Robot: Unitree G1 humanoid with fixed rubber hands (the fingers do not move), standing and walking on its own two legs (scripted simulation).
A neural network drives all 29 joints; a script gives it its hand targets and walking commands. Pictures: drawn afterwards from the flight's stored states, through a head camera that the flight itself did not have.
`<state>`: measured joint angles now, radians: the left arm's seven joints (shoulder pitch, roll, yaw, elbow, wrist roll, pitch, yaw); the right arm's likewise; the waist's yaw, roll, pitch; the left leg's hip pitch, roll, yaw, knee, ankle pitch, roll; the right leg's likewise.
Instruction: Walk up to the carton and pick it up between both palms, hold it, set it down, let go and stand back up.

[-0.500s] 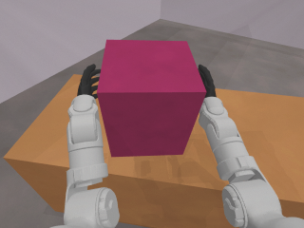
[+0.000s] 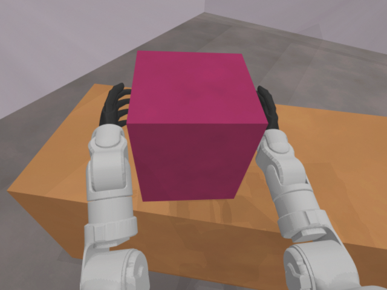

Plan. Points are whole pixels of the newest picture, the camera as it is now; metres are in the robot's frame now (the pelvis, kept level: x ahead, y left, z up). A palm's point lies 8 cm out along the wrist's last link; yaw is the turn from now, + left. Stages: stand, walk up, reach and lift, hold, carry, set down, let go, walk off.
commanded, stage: hold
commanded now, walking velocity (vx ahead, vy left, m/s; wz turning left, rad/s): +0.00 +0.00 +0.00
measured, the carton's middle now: (189, 131) +0.39 +0.00 +0.13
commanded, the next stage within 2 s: none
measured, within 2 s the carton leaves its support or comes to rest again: neither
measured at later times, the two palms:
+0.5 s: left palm (107, 126) +0.36 +0.15 +0.18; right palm (263, 122) +0.37 -0.15 +0.18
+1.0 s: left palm (114, 123) +0.37 +0.14 +0.19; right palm (269, 120) +0.36 -0.16 +0.18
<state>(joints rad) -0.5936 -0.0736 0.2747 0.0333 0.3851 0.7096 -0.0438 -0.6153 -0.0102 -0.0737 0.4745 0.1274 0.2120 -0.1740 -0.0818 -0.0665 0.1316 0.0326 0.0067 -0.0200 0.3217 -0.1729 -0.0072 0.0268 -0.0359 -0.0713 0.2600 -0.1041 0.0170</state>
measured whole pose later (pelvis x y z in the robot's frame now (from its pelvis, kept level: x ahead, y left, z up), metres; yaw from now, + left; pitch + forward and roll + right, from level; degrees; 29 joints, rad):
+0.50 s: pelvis +0.01 -0.02 +0.00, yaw +1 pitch -12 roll -1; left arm -0.58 -0.06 0.34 0.04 0.39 0.71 -0.10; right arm -0.63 0.01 -0.03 0.49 0.13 0.23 -0.22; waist -0.09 -0.08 0.12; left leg 0.07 0.03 -0.05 0.31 -0.18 -0.02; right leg 0.08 -0.01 -0.10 0.23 -0.11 0.00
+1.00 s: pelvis +0.01 +0.00 +0.00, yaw +0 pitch -11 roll -1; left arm -0.57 -0.09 0.31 0.01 0.39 0.71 -0.05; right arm -0.63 -0.04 -0.02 0.47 0.17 0.23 -0.19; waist -0.09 -0.06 0.12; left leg 0.05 0.03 -0.01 0.34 -0.20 -0.01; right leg 0.06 -0.02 -0.07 0.24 -0.11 0.01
